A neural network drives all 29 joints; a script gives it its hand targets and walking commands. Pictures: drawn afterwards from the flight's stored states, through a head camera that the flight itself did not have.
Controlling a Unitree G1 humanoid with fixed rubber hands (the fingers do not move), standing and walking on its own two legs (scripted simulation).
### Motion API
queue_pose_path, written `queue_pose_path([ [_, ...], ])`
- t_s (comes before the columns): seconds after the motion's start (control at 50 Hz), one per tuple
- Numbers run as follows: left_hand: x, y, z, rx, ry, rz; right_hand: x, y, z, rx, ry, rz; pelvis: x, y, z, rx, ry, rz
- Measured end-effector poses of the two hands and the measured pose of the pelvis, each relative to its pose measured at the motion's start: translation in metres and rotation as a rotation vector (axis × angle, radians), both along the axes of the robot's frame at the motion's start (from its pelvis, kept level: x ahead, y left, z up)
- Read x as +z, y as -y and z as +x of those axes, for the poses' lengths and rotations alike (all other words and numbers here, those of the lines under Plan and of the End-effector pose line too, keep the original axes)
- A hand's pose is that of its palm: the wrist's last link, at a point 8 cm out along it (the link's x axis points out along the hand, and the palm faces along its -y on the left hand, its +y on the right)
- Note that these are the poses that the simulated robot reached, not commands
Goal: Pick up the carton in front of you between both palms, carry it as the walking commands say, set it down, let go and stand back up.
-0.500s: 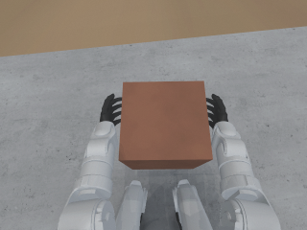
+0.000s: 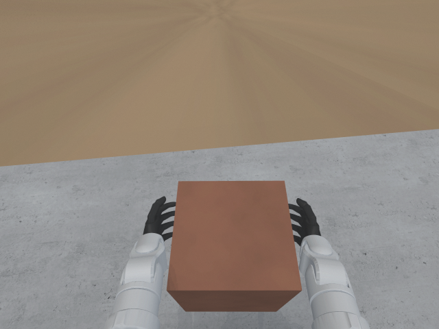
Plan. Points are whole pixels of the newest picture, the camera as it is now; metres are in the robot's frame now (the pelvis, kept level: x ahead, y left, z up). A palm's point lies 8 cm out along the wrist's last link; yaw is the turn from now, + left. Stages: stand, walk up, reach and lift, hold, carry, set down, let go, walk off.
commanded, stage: reach and lift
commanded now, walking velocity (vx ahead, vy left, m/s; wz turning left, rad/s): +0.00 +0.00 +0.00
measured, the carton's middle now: (231, 251) +0.31 +0.00 -0.10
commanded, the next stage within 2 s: hold in 1.28 s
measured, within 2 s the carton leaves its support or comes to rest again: neither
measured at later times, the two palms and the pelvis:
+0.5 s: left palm (139, 229) +0.29 +0.15 +0.06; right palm (323, 232) +0.29 -0.15 +0.06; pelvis +0.00 +0.00 +0.04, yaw +0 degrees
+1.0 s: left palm (139, 221) +0.30 +0.15 +0.07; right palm (324, 223) +0.30 -0.15 +0.07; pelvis +0.01 +0.00 +0.04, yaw +0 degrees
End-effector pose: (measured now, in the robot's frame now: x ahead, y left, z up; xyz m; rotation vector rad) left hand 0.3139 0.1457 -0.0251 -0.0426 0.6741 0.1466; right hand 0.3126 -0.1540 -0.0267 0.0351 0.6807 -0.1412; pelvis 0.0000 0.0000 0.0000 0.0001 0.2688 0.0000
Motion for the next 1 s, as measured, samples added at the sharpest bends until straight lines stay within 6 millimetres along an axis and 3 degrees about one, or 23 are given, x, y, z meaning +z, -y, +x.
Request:
queue_pose_path([
  [0.22, 0.065, -0.003, -0.013, -0.019, 0.021, 0.019, 0.065, -0.003, -0.014, 0.004, 0.02, -0.015, 0.033, 0.0, 0.012, -0.003, 0.197, -0.002],
  [0.32, 0.084, -0.005, -0.018, -0.032, 0.015, 0.037, 0.084, -0.004, -0.019, 0.024, 0.014, -0.033, 0.038, -0.001, 0.01, -0.002, 0.272, -0.001],
  [0.62, 0.088, -0.003, -0.023, -0.034, -0.005, 0.036, 0.088, -0.002, -0.024, 0.019, -0.005, -0.028, 0.038, 0.0, -0.008, -0.005, 0.326, -0.001],
  [1.0, 0.098, -0.004, -0.016, -0.045, -0.003, 0.057, 0.098, -0.003, -0.016, 0.039, -0.003, -0.051, 0.043, 0.001, 0.008, 0.0, 0.339, -0.002],
])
